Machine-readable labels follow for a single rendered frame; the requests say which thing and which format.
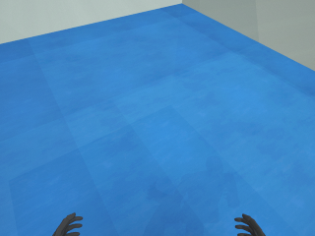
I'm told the robot right hand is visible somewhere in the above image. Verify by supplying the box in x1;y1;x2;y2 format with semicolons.
234;213;266;236

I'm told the robot left hand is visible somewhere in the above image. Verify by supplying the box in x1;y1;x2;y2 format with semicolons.
52;212;83;236

